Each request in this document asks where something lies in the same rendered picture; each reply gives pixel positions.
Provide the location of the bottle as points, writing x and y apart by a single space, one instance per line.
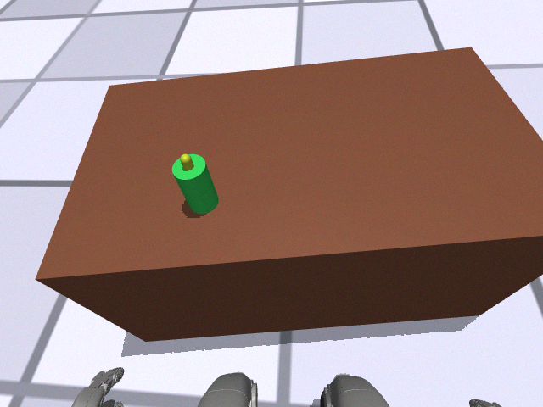
194 179

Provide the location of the left robot hand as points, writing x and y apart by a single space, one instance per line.
93 396

